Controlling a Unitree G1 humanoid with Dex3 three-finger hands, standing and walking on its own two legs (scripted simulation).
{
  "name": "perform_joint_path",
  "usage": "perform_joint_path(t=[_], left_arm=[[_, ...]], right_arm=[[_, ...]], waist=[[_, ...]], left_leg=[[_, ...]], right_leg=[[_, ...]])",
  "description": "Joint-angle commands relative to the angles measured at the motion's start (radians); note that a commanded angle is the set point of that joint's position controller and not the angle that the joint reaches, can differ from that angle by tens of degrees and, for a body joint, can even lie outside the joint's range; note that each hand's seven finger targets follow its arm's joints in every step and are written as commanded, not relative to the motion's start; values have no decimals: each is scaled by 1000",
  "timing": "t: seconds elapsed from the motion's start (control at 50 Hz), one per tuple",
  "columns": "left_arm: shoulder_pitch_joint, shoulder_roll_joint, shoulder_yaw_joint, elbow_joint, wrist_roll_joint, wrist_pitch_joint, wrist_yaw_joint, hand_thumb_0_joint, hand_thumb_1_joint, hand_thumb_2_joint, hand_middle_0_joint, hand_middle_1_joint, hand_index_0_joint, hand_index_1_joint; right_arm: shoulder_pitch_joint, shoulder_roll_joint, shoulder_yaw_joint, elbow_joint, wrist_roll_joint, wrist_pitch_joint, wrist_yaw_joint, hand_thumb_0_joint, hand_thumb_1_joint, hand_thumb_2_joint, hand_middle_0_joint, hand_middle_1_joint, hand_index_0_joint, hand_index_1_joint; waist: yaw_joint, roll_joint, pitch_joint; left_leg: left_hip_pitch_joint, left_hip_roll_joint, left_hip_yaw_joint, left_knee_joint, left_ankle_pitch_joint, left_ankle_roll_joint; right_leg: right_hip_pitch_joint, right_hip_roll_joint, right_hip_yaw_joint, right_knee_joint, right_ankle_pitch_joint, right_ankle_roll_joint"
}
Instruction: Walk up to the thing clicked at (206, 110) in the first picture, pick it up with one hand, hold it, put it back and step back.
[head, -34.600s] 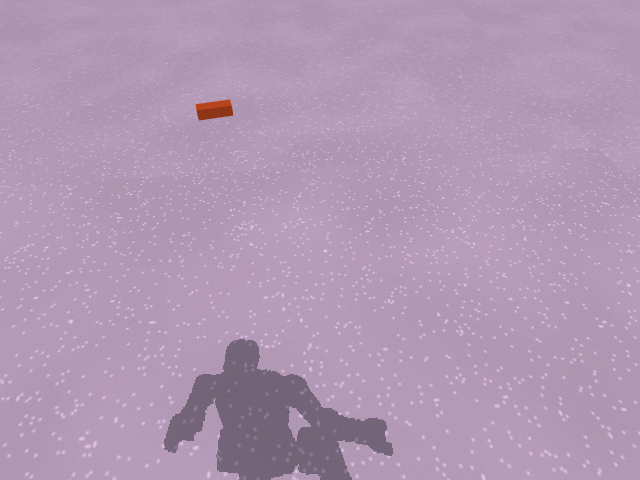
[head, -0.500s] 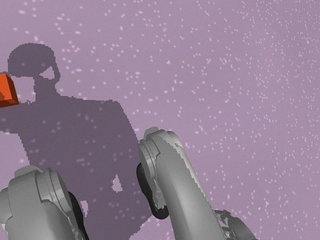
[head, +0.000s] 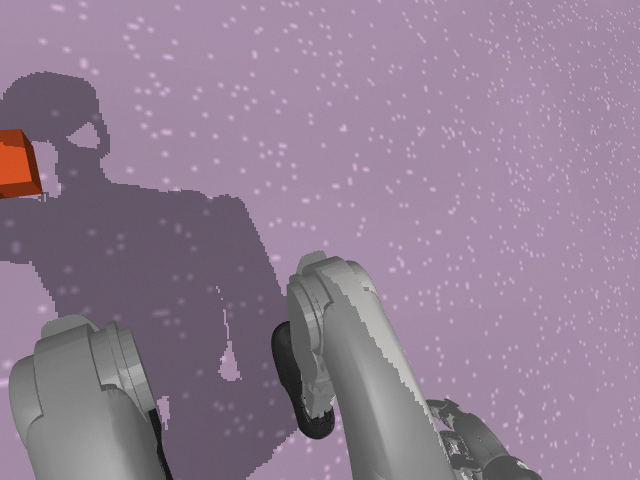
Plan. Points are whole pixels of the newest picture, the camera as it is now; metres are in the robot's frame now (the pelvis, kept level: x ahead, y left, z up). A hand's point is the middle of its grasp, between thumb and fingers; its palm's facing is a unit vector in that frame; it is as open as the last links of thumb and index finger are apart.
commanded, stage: approach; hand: left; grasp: from above
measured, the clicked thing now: out of the picture +0.51 +0.35 -0.29
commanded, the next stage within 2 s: close in in 0.10 s
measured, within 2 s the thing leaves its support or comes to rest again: neither
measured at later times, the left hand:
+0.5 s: hand out of the picture +0.48 +0.35 -0.19, palm faces -0.50 -0.08 -0.86, open 14.1 cm
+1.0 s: hand out of the picture +0.49 +0.34 -0.24, palm faces -0.47 -0.07 -0.88, open 14.2 cm
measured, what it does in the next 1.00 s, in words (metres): stands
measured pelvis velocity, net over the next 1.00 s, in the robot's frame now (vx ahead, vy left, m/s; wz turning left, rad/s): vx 0.00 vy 0.00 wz -0.04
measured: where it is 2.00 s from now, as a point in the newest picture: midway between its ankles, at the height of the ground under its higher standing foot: (233, 430)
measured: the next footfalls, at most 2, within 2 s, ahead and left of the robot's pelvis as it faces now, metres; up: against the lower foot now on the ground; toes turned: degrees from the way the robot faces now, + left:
none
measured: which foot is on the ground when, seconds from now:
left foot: down 0.00-1.00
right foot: down 0.00-1.00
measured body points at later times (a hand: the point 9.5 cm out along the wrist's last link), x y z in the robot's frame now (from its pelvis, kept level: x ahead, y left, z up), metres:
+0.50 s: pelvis +0.00 +0.00 +0.00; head +0.27 +0.13 +0.33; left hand +0.51 +0.35 -0.15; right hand +0.05 -0.26 -0.07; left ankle +0.07 +0.13 -0.29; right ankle +0.11 -0.13 -0.29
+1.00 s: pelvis +0.00 +0.00 -0.02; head +0.29 +0.13 +0.31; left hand +0.51 +0.35 -0.19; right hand +0.06 -0.25 -0.08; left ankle +0.07 +0.13 -0.29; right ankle +0.11 -0.13 -0.29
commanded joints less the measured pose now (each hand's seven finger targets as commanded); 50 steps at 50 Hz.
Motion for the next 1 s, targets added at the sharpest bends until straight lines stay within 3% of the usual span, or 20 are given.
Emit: perform_joint_path(t=[0.0,0.04,0.1,0.14,0.18,0.22,0.26,0.34,0.44,0.46,0.52,0.56,0.72,0.76,0.78,0.88,0.92,0.98], left_arm=[[-314,254,44,-139,-17,16,55,0,-531,1066,-78,-1109,-83,-1102],[-351,251,36,-168,-18,11,62,0,-528,1068,-78,-1112,-84,-1104],[-360,289,50,-169,-13,19,62,0,-536,1077,-82,-1105,-84,-1101],[-351,241,27,-148,-10,27,50,0,-533,1106,-88,-1114,-85,-1115],[-345,231,16,-132,-17,30,38,0,-529,1121,-89,-1130,-88,-1131],[-325,237,12,-120,-16,33,26,0,-558,995,-63,-1061,-75,-1048],[-282,201,-10,-55,-26,35,12,0,-551,982,-62,-1067,-78,-1050],[-299,268,17,-102,-24,12,12,0,-557,995,-65,-1056,-75,-1045],[-297,280,30,-64,-23,-27,54,0,-567,1026,-68,-1014,-59,-1022],[-283,281,24,-42,-13,-31,64,0,-576,1027,-66,-1012,-56,-1022],[-312,352,59,-87,11,-46,111,0,-572,1029,-68,-994,-56,-1006],[-301,320,42,-55,16,-44,137,0,-577,1032,-67,-993,-53,-1006],[-291,309,34,26,28,-3,230,0,-560,1029,-67,-995,-56,-1006],[-280,283,16,46,27,12,234,0,-562,1021,-66,-993,-55,-1003],[-293,298,16,27,32,20,234,0,-561,1026,-70,-997,-58,-1008],[-282,323,37,18,3,52,222,0,-550,1001,-65,-1009,-61,-1012],[-250,307,29,39,3,59,206,0,-546,997,-64,-1014,-61,-1016],[-235,350,59,41,-5,53,200,0,-542,996,-66,-1022,-65,-1022]], right_arm=[[199,-297,-89,3,0,5,-9,0,-915,-900,200,300,200,300],[209,-294,-86,6,0,4,-10,0,-914,-900,200,300,200,300],[211,-298,-89,7,4,-3,-12,0,-916,-901,200,300,200,300],[214,-299,-92,10,1,-4,-12,0,-916,-901,200,300,200,300],[216,-294,-88,4,4,-5,-12,0,-915,-901,200,300,200,300],[221,-290,-88,12,6,-3,-13,0,-915,-901,199,300,199,300],[225,-292,-81,13,4,-3,-13,0,-915,-901,199,300,199,300],[219,-310,-73,0,1,3,-19,0,-914,-901,199,300,199,300],[211,-317,-46,2,-13,1,-18,0,-910,-904,199,300,199,300],[207,-312,-38,4,-16,-4,-18,0,-911,-904,199,300,199,300],[199,-317,-31,4,-24,-11,-19,0,-908,-903,199,300,199,300],[195,-311,-27,11,-28,-19,-16,0,-909,-904,199,300,199,300],[182,-324,-26,28,-36,-65,-16,0,-907,-903,199,300,199,300],[181,-314,-23,30,-39,-80,-15,0,-907,-903,199,300,199,300],[183,-319,-24,36,-38,-86,-16,0,-908,-903,199,300,199,300],[184,-332,-24,27,-34,-108,-10,0,-910,-904,199,300,199,300],[181,-337,-23,24,-37,-112,-7,0,-910,-905,199,300,199,300],[170,-342,-16,7,-38,-110,-6,0,-911,-905,199,300,199,300]], waist=[[-28,521,-688],[-46,509,-694],[-29,541,-690],[-46,534,-676],[-52,526,-669],[-41,496,-667],[-57,446,-612],[-45,468,-643],[-67,475,-615],[-67,468,-604],[-47,526,-662],[-60,536,-651],[-81,507,-595],[-89,507,-576],[-83,511,-586],[-79,522,-601],[-92,520,-593],[-77,503,-594]], left_leg=[[640,16,106,-234,215,15],[633,18,104,-237,197,18],[634,15,110,-240,184,16],[652,16,99,-242,195,13],[635,18,94,-251,179,13],[594,15,109,-242,167,21],[557,13,105,-232,163,24],[602,16,88,-228,199,17],[610,20,80,-219,216,16],[605,21,83,-212,201,20],[649,24,88,-212,218,18],[656,31,84,-210,220,18],[590,31,84,-188,183,19],[583,33,81,-191,156,20],[582,34,88,-183,156,22],[602,37,79,-181,217,12],[619,40,70,-168,246,10],[584,39,77,-163,224,14]], right_leg=[[232,19,-115,-198,254,-101],[245,20,-117,-204,249,-97],[238,14,-107,-204,242,-100],[206,14,-115,-200,242,-101],[206,15,-115,-201,236,-100],[237,17,-108,-213,235,-95],[224,17,-110,-215,229,-97],[234,17,-118,-205,245,-101],[248,20,-129,-198,252,-99],[243,25,-128,-198,242,-97],[266,26,-126,-188,258,-95],[253,30,-130,-175,262,-93],[234,35,-142,-164,254,-91],[227,38,-143,-165,241,-91],[241,40,-139,-174,244,-88],[261,35,-145,-159,283,-90],[248,37,-152,-150,292,-93],[290,38,-148,-163,282,-93]])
